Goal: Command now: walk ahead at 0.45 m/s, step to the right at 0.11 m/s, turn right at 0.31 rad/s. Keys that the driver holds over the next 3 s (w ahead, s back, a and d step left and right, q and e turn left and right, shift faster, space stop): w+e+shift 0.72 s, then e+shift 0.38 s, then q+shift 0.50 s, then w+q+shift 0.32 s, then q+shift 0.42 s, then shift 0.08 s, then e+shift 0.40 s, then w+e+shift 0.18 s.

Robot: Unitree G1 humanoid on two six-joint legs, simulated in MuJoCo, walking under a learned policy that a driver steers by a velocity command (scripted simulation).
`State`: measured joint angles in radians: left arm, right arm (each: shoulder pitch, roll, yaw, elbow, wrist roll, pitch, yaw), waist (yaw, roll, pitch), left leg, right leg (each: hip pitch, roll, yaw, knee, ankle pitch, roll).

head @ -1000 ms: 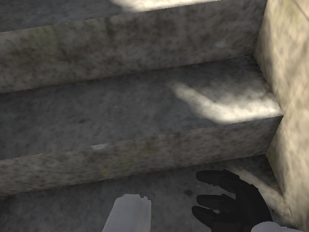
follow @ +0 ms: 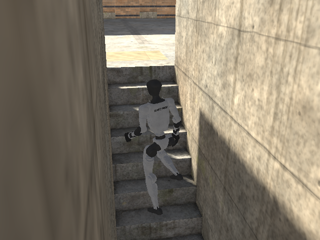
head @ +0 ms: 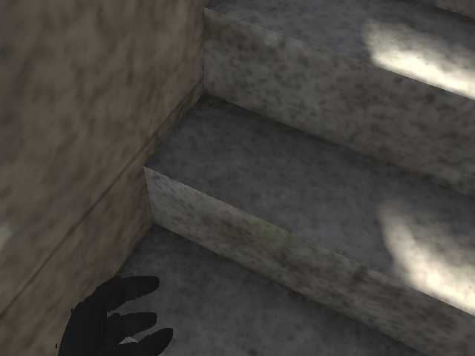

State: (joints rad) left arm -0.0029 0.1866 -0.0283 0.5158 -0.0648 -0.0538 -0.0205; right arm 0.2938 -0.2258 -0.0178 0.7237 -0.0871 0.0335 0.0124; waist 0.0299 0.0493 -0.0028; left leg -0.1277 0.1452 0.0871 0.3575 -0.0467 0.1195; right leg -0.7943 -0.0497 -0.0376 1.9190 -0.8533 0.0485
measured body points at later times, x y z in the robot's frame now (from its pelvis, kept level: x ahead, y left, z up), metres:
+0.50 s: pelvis +0.13 +0.12 +0.13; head +0.15 +0.16 +0.57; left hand +0.37 +0.30 +0.00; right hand +0.17 -0.16 +0.05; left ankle +0.21 +0.24 -0.57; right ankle +0.03 -0.06 -0.43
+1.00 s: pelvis +0.06 +0.17 +0.16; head +0.09 +0.16 +0.61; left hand +0.36 +0.25 +0.07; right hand -0.02 -0.14 +0.08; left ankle +0.20 +0.24 -0.58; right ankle -0.02 +0.00 -0.42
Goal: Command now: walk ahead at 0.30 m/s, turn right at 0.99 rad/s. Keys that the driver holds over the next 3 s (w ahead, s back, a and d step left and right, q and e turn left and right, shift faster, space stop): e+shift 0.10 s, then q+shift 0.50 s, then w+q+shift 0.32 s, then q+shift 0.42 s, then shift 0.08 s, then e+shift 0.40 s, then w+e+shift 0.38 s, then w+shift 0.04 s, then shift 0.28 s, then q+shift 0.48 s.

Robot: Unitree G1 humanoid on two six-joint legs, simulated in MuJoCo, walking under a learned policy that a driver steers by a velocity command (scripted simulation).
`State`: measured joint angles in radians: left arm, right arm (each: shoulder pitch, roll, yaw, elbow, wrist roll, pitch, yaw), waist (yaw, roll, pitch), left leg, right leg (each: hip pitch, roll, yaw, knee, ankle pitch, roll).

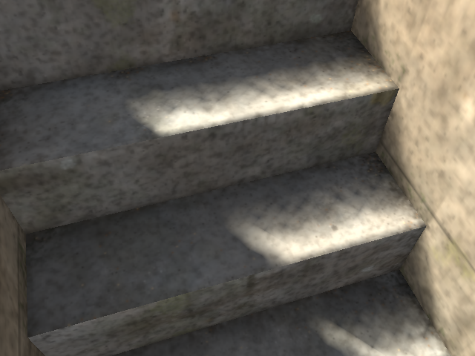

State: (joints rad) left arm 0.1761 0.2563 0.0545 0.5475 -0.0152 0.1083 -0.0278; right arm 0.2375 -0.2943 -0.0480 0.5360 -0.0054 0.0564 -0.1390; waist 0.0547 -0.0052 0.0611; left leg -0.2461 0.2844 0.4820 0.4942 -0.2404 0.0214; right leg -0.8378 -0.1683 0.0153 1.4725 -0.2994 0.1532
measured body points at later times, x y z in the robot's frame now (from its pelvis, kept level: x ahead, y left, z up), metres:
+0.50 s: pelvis +0.00 -0.17 -0.09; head -0.03 -0.18 +0.36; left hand +0.33 -0.08 -0.05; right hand -0.14 -0.42 -0.22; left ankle -0.11 -0.09 -0.65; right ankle +0.10 -0.20 -0.74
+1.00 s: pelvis -0.13 -0.28 -0.22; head -0.13 -0.29 +0.23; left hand +0.08 -0.01 -0.23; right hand +0.08 -0.53 -0.32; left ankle -0.14 -0.16 -0.89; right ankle +0.00 -0.32 -0.79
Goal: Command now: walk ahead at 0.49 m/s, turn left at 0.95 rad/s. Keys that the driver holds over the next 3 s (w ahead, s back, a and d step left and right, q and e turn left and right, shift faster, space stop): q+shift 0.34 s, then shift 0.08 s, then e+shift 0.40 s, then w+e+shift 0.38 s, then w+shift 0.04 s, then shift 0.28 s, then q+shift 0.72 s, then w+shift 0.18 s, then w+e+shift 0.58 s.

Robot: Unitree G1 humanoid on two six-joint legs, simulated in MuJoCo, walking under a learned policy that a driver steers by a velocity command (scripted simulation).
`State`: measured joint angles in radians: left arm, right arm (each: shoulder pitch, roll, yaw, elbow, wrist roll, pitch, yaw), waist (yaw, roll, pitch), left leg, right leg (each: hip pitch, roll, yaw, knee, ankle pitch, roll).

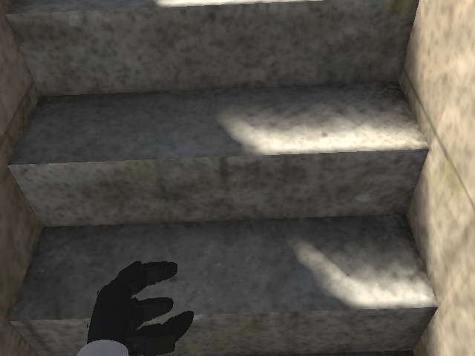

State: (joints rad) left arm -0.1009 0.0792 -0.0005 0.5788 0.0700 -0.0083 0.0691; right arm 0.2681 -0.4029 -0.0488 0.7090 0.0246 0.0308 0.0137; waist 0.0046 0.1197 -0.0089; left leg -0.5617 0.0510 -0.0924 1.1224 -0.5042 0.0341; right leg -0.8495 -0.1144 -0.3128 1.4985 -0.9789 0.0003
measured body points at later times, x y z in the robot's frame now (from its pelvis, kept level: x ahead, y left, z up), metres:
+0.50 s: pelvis -0.34 +0.00 -0.30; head -0.32 +0.05 +0.15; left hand -0.24 +0.27 -0.40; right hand -0.13 -0.21 -0.37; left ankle -0.37 +0.06 -0.87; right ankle -0.37 -0.20 -0.97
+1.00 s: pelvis -0.69 +0.03 -0.57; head -0.70 +0.02 -0.12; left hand -0.99 +0.26 -0.65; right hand -0.31 -0.01 -0.42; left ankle -0.58 +0.14 -1.13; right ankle -0.80 -0.04 -1.28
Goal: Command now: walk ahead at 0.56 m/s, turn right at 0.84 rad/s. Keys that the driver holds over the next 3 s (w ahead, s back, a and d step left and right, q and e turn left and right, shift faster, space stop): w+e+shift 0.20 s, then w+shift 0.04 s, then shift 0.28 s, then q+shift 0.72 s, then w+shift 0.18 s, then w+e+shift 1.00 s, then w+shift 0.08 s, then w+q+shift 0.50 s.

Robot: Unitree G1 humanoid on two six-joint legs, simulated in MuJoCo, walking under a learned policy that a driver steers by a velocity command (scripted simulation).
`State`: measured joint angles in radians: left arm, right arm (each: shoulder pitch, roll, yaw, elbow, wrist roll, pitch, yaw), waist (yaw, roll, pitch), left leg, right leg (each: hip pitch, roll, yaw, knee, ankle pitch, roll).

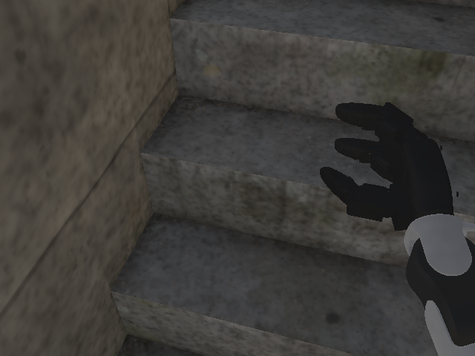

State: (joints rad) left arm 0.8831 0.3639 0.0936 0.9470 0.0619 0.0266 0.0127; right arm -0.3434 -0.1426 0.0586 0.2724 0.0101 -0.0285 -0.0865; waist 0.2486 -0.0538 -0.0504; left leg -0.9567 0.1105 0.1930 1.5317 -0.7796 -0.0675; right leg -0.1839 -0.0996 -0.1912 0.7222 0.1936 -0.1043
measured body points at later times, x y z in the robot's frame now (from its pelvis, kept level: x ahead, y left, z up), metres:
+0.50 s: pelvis -0.30 -0.03 -0.32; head -0.31 -0.08 +0.12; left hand -0.35 +0.22 -0.44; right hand -0.06 -0.26 -0.38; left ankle -0.33 +0.12 -0.81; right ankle -0.31 -0.11 -0.98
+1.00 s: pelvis -0.56 -0.05 -0.51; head -0.52 -0.10 -0.07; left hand -0.27 +0.07 -0.55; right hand -0.53 -0.30 -0.64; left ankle -0.49 +0.06 -1.18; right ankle -0.66 -0.21 -1.09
